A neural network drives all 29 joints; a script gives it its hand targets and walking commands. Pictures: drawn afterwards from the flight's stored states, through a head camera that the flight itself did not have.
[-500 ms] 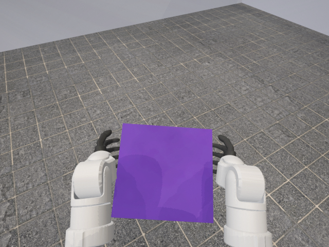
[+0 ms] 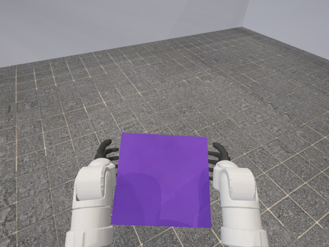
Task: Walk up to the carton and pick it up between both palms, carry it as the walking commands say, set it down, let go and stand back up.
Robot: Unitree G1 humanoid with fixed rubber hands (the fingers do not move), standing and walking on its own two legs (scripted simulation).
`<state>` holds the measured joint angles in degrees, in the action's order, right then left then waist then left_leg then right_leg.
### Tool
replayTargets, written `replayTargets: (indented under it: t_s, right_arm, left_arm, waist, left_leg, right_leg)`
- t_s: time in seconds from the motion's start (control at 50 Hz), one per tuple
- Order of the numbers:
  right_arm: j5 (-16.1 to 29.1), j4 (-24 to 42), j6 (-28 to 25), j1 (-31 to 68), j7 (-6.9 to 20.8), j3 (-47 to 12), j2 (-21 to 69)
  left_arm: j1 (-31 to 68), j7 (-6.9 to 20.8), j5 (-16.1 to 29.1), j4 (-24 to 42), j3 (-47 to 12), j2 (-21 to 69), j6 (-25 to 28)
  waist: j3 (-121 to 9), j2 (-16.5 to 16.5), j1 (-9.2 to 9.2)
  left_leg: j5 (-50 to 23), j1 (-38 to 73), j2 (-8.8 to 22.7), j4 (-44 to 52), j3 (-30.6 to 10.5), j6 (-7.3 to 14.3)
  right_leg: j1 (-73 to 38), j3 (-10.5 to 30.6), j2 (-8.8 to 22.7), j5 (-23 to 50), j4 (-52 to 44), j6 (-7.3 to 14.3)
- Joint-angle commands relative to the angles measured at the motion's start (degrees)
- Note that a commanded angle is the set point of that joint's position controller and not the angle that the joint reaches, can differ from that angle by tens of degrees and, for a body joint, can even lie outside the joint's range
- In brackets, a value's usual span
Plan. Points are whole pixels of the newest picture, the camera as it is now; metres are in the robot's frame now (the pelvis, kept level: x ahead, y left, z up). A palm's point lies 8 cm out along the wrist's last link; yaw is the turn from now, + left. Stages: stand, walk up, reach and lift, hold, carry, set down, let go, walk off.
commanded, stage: carry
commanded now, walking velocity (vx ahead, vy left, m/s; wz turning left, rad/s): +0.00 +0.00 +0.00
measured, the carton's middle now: (160, 181) +0.32 +0.00 -0.03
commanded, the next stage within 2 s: hold in 1.28 s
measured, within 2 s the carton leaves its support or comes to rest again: neither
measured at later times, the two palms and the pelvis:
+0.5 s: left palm (87, 170) +0.29 +0.18 +0.08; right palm (209, 168) +0.29 -0.11 +0.08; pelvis +0.01 +0.03 +0.00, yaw +1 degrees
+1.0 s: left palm (84, 170) +0.30 +0.19 +0.07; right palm (204, 167) +0.31 -0.10 +0.07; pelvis +0.02 +0.04 +0.00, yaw +1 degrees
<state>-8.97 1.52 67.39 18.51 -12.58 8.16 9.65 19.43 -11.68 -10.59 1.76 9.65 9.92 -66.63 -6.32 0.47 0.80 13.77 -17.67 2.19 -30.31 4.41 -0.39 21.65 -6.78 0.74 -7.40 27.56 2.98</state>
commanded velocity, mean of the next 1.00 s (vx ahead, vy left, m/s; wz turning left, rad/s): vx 0.00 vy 0.00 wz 0.00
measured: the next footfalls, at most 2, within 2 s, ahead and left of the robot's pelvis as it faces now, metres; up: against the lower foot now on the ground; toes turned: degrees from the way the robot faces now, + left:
none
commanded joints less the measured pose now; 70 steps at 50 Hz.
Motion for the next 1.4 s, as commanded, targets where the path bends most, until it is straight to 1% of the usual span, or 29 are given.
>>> replayTargets:
  t_s: [0.0, 0.12, 0.3, 0.46, 0.52, 0.62, 0.74, 1.0, 1.26, 1.28, 1.3, 1.32, 1.34, 1.36, 1.38]
  right_arm:
    - [24.96, 4.02, -2.95, 31.21, 21.87, -34.94, 58.62]
    - [25.02, 5.36, -3.38, 29.45, 21.6, -35.39, 58.07]
    - [23.05, 4.49, -5.3, 27.45, 21.49, -33.99, 57.03]
    - [22.4, 6.52, -6.11, 24.75, 21.27, -34.7, 55.58]
    - [21.63, 6.1, -6.52, 23.47, 21.29, -34.21, 54.42]
    - [20.2, 4.88, -8.72, 22.67, 21.32, -32.97, 52.87]
    - [19.78, 5.56, -10.35, 21.6, 20.96, -32.78, 51.6]
    - [18.84, 5.17, -11.65, 19.44, 20.67, -32.39, 50.15]
    - [18.67, 5.73, -12.7, 17.64, 20.31, -32.87, 48.98]
    - [5.92, -17.66, -16.73, 8.07, 22.27, -19.16, 42.96]
    - [6.76, -9.22, -22.78, 12.28, 22.87, -23.58, 42.23]
    - [8.27, -6.37, -26.08, 16.89, 23.72, -25.79, 44.02]
    - [9.49, -2.56, -27.84, 19.31, 24.68, -29.16, 47.58]
    - [10.94, -0.56, -28.51, 20.42, 25.65, -30.96, 49.74]
    - [12.06, 2.94, -29.12, 22.51, 26.42, -32.04, 49.27]
  left_arm:
    - [28.8, 21.92, 24.58, 1.89, -34.1, 55.53, 1.32]
    - [27.43, 21.67, 25.04, 3.34, -35.24, 55.45, 1.75]
    - [25.88, 21.81, 24.01, 2.45, -34.6, 55.04, 3.64]
    - [23.4, 21.66, 23.67, 4.61, -35.49, 53.97, 4.66]
    - [21.97, 21.56, 22.67, 4.38, -35.0, 52.68, 5.28]
    - [20.82, 21.4, 20.95, 3.41, -33.83, 51.04, 7.67]
    - [19.87, 20.97, 20.62, 4.58, -34.19, 49.91, 9.32]
    - [18.11, 20.66, 19.66, 5.01, -34.15, 47.91, 10.83]
    - [16.7, 20.52, 19.67, 6.35, -34.55, 46.25, 11.97]
    - [11.98, 20.99, 8.02, -19.22, -23.19, 43.93, 16.58]
    - [13.21, 21.49, 9.01, -13.24, -25.67, 42.37, 22.51]
    - [14.65, 21.72, 8.88, -11.19, -27.46, 44.96, 26.02]
    - [18.58, 22.33, 11.2, -5.86, -32.16, 50.23, 27.99]
    - [19.52, 22.64, 13.03, -4.02, -35.47, 54.95, 28.75]
    - [20.47, 22.17, 13.91, -2.68, -37.06, 57.16, 29.21]
  waist:
    - [-13.04, 0.34, -0.65]
    - [-14.27, -0.23, -0.77]
    - [-14.35, -0.76, -0.9]
    - [-14.53, -1.11, -0.88]
    - [-14.28, -1.04, -0.87]
    - [-13.66, -1.04, -0.9]
    - [-13.91, -1.21, -0.85]
    - [-13.53, -1.03, -0.84]
    - [-13.53, -0.75, -1.09]
    - [1.97, -4.64, 1.57]
    - [0.29, -1.29, 2.95]
    - [-5.13, -1.11, 3.8]
    - [-11.41, -0.4, 3.49]
    - [-16.27, -1.06, 3.05]
    - [-19.74, -2.02, 2.94]
  left_leg:
    - [2.11, 0.67, 4.55, 4.84, -4.67, 1.7]
    - [0.6, 1.1, 5.01, 4.92, -5.2, 2.14]
    - [-0.1, 0.55, 5.67, 5.9, -6.36, 2.66]
    - [-1.67, 0.21, 5.72, 5.84, -6.84, 2.88]
    - [-2.1, 0.2, 5.68, 5.75, -6.95, 2.92]
    - [-2.12, -0.08, 5.68, 5.94, -7.2, 3.03]
    - [-3.14, 0.31, 5.66, 5.79, -7.25, 3.18]
    - [-5.32, 1.29, 5.52, 5.3, -7.03, 3.38]
    - [-6.98, 2.53, 5.5, 4.62, -6.37, 3.42]
    - [-4.59, 3.76, -5.77, 12.32, -11.01, 3.31]
    - [-7.71, 4.97, -5.32, 12.25, -12.37, 3.76]
    - [-14.57, 10.33, -5.3, 12.0, -12.86, 3.28]
    - [-23.19, 13.93, -4.38, 10.54, -13.54, 2.25]
    - [-32.1, 17.4, -3.49, 9.03, -14.11, 1.02]
    - [-39.3, 21.12, -2.95, 8.01, -14.54, 0.11]
  right_leg:
    - [-7.28, 9.3, 8.37, -9.42, -6.71, -1.13]
    - [-7.75, 8.7, 8.31, -5.95, -5.04, -1.12]
    - [-8.41, 7.61, 7.81, -2.14, -3.13, -1.44]
    - [-9.21, 6.96, 7.8, 0.77, -1.93, -1.49]
    - [-9.09, 6.79, 7.88, 1.26, -1.67, -1.48]
    - [-9.03, 6.55, 7.83, 1.34, -1.43, -1.58]
    - [-9.42, 6.29, 7.75, 2.4, -0.83, -1.68]
    - [-8.93, 6.21, 7.82, 3.15, -0.25, -1.64]
    - [-8.32, 6.66, 8.0, 4.03, 0.14, -1.43]
    - [-17.45, 10.39, -4.81, 3.47, -4.22, 0.77]
    - [-20.93, 10.95, -4.52, 8.95, -3.69, 0.04]
    - [-20.66, 10.97, -4.14, 12.35, -3.66, -0.82]
    - [-21.7, 10.63, -5.06, 15.73, -3.19, -1.38]
    - [-21.86, 9.95, -6.43, 17.93, -3.12, -1.67]
    - [-20.85, 9.42, -7.18, 18.15, -3.16, -1.77]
